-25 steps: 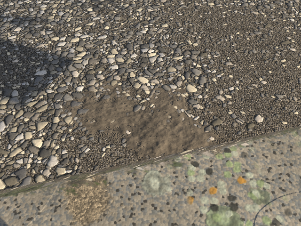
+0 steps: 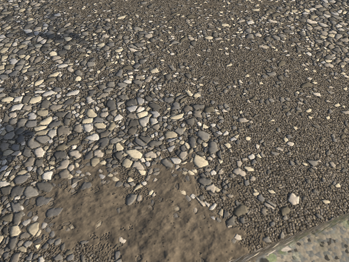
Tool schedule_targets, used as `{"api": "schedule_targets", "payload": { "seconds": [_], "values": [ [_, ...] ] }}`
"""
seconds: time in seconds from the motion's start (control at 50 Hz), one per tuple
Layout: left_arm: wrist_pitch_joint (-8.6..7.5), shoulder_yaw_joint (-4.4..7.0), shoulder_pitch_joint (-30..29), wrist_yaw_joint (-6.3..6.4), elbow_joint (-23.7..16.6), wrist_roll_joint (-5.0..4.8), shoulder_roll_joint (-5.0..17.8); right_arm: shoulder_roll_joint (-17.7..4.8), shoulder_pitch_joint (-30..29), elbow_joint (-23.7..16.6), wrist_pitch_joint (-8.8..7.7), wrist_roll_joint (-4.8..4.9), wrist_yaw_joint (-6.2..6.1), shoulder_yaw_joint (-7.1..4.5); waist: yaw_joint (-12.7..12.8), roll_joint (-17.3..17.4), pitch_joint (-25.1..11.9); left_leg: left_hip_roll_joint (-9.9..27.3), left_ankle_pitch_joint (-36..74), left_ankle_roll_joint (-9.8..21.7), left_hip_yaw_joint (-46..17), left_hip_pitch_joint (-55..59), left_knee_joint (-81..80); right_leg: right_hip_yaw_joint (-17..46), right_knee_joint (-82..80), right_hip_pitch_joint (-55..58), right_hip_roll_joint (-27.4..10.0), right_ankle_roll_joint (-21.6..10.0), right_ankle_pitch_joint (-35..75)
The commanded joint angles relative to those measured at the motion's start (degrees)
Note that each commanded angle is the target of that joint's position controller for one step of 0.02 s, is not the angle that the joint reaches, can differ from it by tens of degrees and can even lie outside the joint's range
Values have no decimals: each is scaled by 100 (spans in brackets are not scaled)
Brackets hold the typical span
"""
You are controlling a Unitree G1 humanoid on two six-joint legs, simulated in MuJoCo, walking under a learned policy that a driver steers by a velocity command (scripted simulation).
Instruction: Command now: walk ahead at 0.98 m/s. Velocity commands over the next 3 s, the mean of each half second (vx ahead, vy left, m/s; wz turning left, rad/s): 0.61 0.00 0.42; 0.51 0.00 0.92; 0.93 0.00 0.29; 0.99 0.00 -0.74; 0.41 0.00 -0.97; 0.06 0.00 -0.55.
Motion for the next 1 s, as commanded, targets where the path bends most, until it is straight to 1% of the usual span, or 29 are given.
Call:
{"api": "schedule_targets", "payload": {
  "seconds": [0.02, 0.08, 0.14, 0.18, 0.2, 0.22, 0.24, 0.26, 0.28, 0.32, 0.38, 0.44, 0.46, 0.52, 0.56, 0.62, 0.66, 0.7, 0.72, 0.74, 0.76, 0.78, 0.8, 0.82, 0.84, 0.88, 0.9, 0.96, 1.0],
  "values": [
    [-110, -19, -473, -94, -342, -15, 160, -745, -364, -519, -179, 82, -126, -63, 185, 132, 992, 1292, 930, 810, -744, -1563, -1468, -307, -1477, 1066, 146, 73, 1354],
    [-209, -11, -1297, -268, -665, -139, 264, -942, 56, -395, -93, 161, -200, -82, -65, 89, 1342, 1530, 1232, 717, -619, -448, -1600, -342, -2858, 957, 349, 34, 1378],
    [-289, 104, -1366, -409, -871, -131, 484, -1089, 251, -335, 80, 64, -215, -143, 79, 428, 1135, 1770, 3165, 638, -734, 572, -966, -422, -3396, 1533, 790, 7, 713],
    [-282, 394, 606, -352, -423, -120, 1116, -1313, -126, -430, 262, -192, -219, -217, 1139, 1048, -113, 1723, 5973, 380, -814, 1077, 1191, -340, -2706, 3145, 1145, -298, 233],
    [-272, 443, 1658, -291, -229, -19, 1366, -1190, -345, -570, 293, -202, -193, -176, 1628, 881, -792, 1427, 5309, 142, -716, 79, 2933, -45, -2497, 4774, 598, -506, 1240],
    [-278, 558, 2157, -285, -135, 346, 1859, 76, 893, -550, 212, -91, -87, 126, 1017, -868, -2190, 335, 1765, -310, -567, -2714, 6119, 2384, -2245, 7789, -1282, -1706, 1193],
    [-280, 431, 2273, -341, -200, 324, 1299, 42, 1016, -450, 90, 141, -37, 194, 1124, -1528, -3448, -12, -1584, -268, -1536, -3310, 7029, 3915, -3237, 8317, -1785, -1810, 1002],
    [-221, 375, 1853, -292, -305, 240, 1001, -813, -112, -876, 120, 322, -111, -86, 1198, -1203, -2640, 431, -1312, -224, -1467, -3617, 7016, 2826, -3329, 7528, -1489, -1318, 1427],
    [-167, 288, 1324, -251, -329, 145, 743, -1144, -767, -1165, 195, 297, -229, -199, 1047, -546, -1663, 727, -1068, -246, -1220, -3691, 6719, 1838, -3337, 6421, -1378, -1091, 2348],
    [-174, 265, 799, -212, -251, 182, 605, -916, -812, -1284, 396, 132, -276, -304, 550, -224, -610, 1085, -752, -322, -1011, -3183, 6087, 680, -3789, 4484, -1030, -880, 2769],
    [-170, 312, -152, -218, -262, 139, 590, -334, -603, -1454, 812, 237, -310, -274, 5, -368, 178, 1275, -608, -338, -722, -2739, 4817, -301, -4513, 2958, -888, -844, 2004],
    [-138, 489, -326, -90, -295, 62, 1071, -579, -560, -1580, 871, -12, -160, -369, -92, -103, -455, 1223, 1625, -306, -406, -2294, 4305, -945, -4078, 3340, -937, -984, 2334],
    [-127, 468, -443, -71, -312, 2, 1010, -621, -637, -1611, 897, -6, -107, -397, -92, -106, -484, 1207, 1903, -256, -381, -2342, 4137, -1107, -3975, 3409, -942, -906, 2088],
    [-37, 468, -89, 99, -243, -40, 890, -854, -1661, -2025, 947, 59, 79, -560, 320, -287, -3, 1398, 2765, -133, -590, -3363, 3370, -1300, -3673, 4179, -993, -490, 415],
    [112, 517, 108, 196, -254, -27, 948, -902, -2246, -2275, 990, 149, 275, -636, 503, 2, 327, 1164, 3699, -238, -235, -2646, 1943, -1857, -3318, 3658, -687, -107, -853],
    [173, 532, 148, 158, -270, -89, 907, -870, -2220, -2305, 1115, 337, 454, -690, 493, -71, 359, 1140, 3454, -387, 23, -2102, 1712, -1792, -2544, 3446, -1117, 91, -1879],
    [215, 571, 109, 40, -257, -121, 921, -874, -2039, -2219, 1151, 378, 409, -715, 399, -26, 455, 1112, 2645, -189, 324, -1979, 1655, -1672, -1926, 3517, -1400, 217, -2035],
    [246, 578, 171, -81, -71, -223, 827, -1163, -735, -1767, 939, 228, 185, -902, -354, 586, -57, 574, 2225, 320, 892, -329, 988, -1968, 227, 3340, -927, 349, -987],
    [232, 559, -55, -89, -135, -160, 718, -1555, 308, -1360, 798, 122, 67, -1026, -904, 1425, 220, 638, 2283, 737, 234, 633, 864, -1796, 2976, 2009, -283, 487, -2989],
    [40, 490, 339, -73, -749, -130, 163, -2292, -150, -1462, 664, 52, 79, -1076, 171, 2680, 159, 1504, 1113, 1877, -3078, 1711, 1245, -1044, 4814, -945, 760, 712, -4784],
    [-133, 400, -513, -40, -1010, -140, 387, -2083, 353, -1579, 475, 186, 189, -1013, -541, 1768, -700, 2152, -925, 2183, -4666, 1534, -39, -17, 4559, -1257, 677, 494, -4484],
    [-185, 427, -1197, 23, -807, -66, 567, -1367, 457, -1559, 387, 224, 248, -727, -796, 306, 31, 1583, 663, 1473, -3365, 660, 553, 9, 4210, -770, 470, 202, -4220],
    [-270, 325, -969, 90, -1334, -155, 36, -1706, 230, -1594, 347, 139, 209, -788, -96, 1082, -546, 2081, -2791, 2102, -5860, 850, -390, 310, 3935, -1449, 803, 237, -3803],
    [-294, 357, -906, 147, -1212, -238, 330, -1667, -398, -1713, 308, 169, 105, -766, 109, 804, -270, 2436, -4127, 2019, -6582, 458, -496, 611, 3706, -1680, 533, 267, -3594],
    [-273, 497, -771, 126, -1116, -259, 804, -1146, -1128, -2025, 262, 30, -38, -570, 351, 440, -24, 2149, -3613, 1644, -5863, -251, -201, 1049, 2460, -1307, 433, 228, -2309],
    [-165, 526, -601, 216, -969, 135, 752, -1351, -1588, -2329, 288, 39, -258, -591, 498, 285, 230, 1398, -2316, 1411, -4649, -1185, -284, 860, 843, -355, 580, 645, -1483],
    [-160, 530, -880, 207, -1035, 225, 689, -1358, -1568, -2372, 320, 7, -392, -587, 411, 218, 227, 1219, -1489, 1356, -4268, -1475, -196, 787, 133, 178, 660, 844, -951],
    [-143, 436, -1303, 61, -1231, 32, 222, -1152, -1193, -2207, 342, 133, -533, -534, 188, 620, 177, 642, -299, 1117, -3161, -2316, -69, 342, -1854, 2002, 1161, 990, -119],
    [-120, 517, -1248, 37, -1266, -148, 307, -1077, -1043, -2173, 334, 182, -468, -524, 86, 914, 213, 629, -527, 1068, -3247, -2446, -70, 293, -2274, 2679, 1325, 1042, -222]
  ]
}}
Next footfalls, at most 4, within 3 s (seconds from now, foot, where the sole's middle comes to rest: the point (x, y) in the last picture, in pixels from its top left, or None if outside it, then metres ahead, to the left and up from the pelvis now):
0.20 right None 0.44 -0.15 -0.77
0.72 left None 0.55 0.16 -0.88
1.12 right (142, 203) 0.88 0.14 -0.88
1.58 left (39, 200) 0.94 0.63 -0.88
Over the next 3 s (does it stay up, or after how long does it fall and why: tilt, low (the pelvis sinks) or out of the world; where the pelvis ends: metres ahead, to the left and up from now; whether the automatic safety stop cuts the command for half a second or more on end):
stays up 1.53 0.73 -0.10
